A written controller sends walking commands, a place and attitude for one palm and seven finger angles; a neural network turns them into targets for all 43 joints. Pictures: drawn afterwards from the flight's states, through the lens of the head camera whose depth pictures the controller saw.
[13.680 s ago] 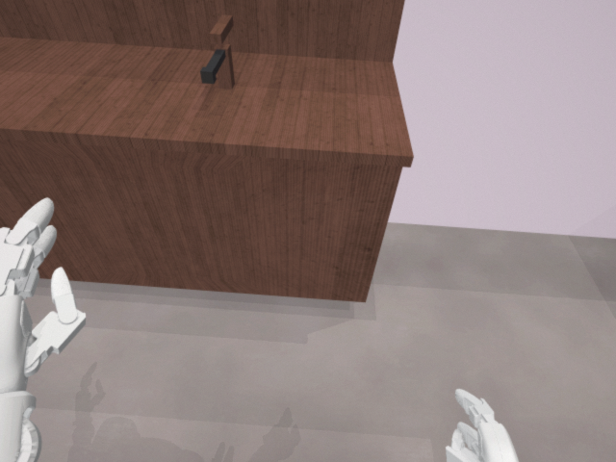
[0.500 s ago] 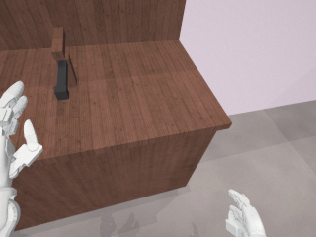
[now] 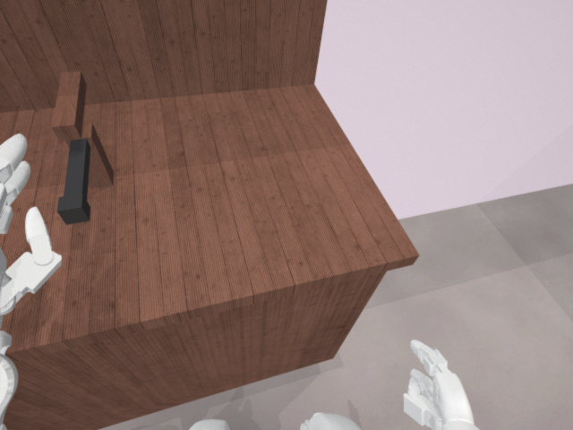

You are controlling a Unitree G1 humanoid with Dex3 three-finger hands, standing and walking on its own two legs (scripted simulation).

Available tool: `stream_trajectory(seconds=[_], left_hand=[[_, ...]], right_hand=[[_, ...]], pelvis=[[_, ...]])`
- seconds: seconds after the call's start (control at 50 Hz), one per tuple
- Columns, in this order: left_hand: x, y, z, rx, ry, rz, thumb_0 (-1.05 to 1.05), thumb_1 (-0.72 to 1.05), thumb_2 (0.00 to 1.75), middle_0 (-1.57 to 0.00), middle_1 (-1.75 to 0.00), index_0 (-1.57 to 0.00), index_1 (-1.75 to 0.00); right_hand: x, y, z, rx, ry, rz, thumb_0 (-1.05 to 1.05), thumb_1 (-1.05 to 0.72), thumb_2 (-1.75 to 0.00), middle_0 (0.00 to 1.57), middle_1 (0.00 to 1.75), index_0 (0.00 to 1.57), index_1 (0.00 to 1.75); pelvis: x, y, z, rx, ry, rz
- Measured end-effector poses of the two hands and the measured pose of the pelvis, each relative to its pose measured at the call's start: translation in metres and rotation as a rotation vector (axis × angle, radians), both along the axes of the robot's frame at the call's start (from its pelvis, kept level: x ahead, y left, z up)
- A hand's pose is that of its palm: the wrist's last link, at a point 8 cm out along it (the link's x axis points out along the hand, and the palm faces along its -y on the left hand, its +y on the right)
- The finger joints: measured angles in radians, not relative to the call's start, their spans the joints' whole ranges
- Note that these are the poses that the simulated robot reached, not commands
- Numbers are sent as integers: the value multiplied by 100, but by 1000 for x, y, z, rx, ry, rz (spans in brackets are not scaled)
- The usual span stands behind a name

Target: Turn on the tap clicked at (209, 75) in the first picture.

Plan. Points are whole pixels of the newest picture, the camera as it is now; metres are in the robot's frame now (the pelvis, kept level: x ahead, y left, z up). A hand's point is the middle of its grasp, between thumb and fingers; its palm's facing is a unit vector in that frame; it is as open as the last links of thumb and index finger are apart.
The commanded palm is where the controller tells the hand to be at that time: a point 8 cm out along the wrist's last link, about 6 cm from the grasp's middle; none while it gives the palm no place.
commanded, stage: come to a stop and stand still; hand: left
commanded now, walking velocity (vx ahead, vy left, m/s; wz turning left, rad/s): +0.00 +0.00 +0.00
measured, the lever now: (74, 209) +0.34 +0.31 +0.10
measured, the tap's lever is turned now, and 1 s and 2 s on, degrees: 0 0 0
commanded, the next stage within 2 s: look again from close up in 1.36 s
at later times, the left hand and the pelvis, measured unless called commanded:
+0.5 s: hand (115, 225) +0.27 +0.21 +0.18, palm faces +0.32 -0.83 -0.46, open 7.4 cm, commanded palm +0.20 +0.25 +0.19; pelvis +0.04 -0.03 +0.01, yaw +0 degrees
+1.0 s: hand (27, 274) +0.22 +0.27 +0.16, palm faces +0.35 -0.87 -0.36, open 7.4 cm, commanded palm +0.15 +0.30 +0.19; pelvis -0.02 +0.02 +0.01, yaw -1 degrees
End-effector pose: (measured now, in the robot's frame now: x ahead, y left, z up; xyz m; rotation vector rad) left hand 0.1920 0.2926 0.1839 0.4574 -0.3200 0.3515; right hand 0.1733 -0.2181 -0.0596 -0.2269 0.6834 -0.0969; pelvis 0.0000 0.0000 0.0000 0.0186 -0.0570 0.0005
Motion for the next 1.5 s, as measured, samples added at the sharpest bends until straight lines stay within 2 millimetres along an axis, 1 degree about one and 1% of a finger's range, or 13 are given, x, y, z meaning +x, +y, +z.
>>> stream_trajectory(seconds=[0.16, 0.34, 0.48, 0.58, 0.62, 0.68, 0.74, 0.88, 0.94, 1.0, 1.12, 1.34, 1.5], left_hand=[[18, -35, 28, 130, 2, -13, 1, 89, 90, -21, -31, -21, -30], [46, -39, 8, 23, 107, 16, 1, 89, 89, -21, -31, -22, -30], [45, -44, 12, 51, 109, -35, 1, 89, 89, -21, -31, -22, -30], [26, -39, 22, 80, 86, -36, 1, 89, 89, -21, -31, -22, -30], [24, -23, 39, 198, 25, -23, 1, 88, 89, -22, -31, -22, -30], [19, 11, 52, 175, -74, 77, 1, 88, 89, -22, -31, -22, -30], [11, 20, 38, 54, -71, 105, 1, 89, 89, -21, -31, -22, -30], [-6, -9, -26, -123, 119, -68, 1, 89, 90, -20, -30, -21, -30], [-9, 3, -28, -98, 104, -81, 1, 89, 89, -21, -31, -22, -30], [-13, 24, -8, -25, 16, -50, 2, 88, 89, -22, -31, -22, -30], [-29, 39, 32, 55, -152, -21, 2, 89, 89, -21, -31, -21, -30], [-25, 40, -9, -33, 69, -28, 1, 89, 90, -21, -31, -21, -30], [-29, 26, 19, 9, -38, -34, 2, 89, 89, -21, -31, -21, -30]], right_hand=[[28, -4, -12, 99, 1, 59, 1, -90, -90, 20, 30, 20, 30], [41, -43, -2, 23, 14, -35, 1, -90, -90, 20, 30, 20, 30], [47, -54, 10, -36, -5, -52, 1, -91, -90, 20, 30, 20, 30], [44, -46, 15, -24, -30, -51, 1, -91, -90, 20, 30, 20, 30], [39, -39, 14, -43, -31, -1, 1, -91, -90, 20, 30, 19, 30], [27, -27, 10, -14, -18, 33, 1, -91, -90, 20, 30, 20, 30], [10, -17, 9, 22, -35, 23, 1, -90, -90, 20, 30, 20, 30], [-32, 7, 11, 11, -4, -20, 1, -90, -90, 20, 30, 20, 30], [-46, 15, 15, -14, 11, -20, 1, -90, -90, 20, 30, 20, 30], [-53, 22, 16, -24, 15, -7, 1, -90, -90, 20, 30, 20, 30], [-51, 34, 11, -5, 14, 27, 1, -90, -90, 20, 30, 20, 30], [-37, 49, 17, 15, -23, 16, 1, -90, -90, 20, 30, 20, 30], [-27, 40, 21, 1, -30, 46, 1, -90, -90, 20, 30, 20, 30]], pelvis=[[29, -25, 0, -37, 31, 1], [51, -29, 11, -16, 51, -10], [44, -27, 13, -14, 56, -9], [36, -24, 14, -20, 52, -8], [29, -24, 14, -25, 53, -3], [19, -20, 14, -18, 43, -16], [11, -9, 15, -19, 25, -35], [-4, 15, 16, -34, 5, -45], [-14, 20, 15, -43, -3, -41], [-21, 25, 13, -48, -6, -27], [-25, 37, 12, -64, 22, -26], [-23, 44, 17, -48, 28, -37], [-21, 35, 18, -47, 31, -25]])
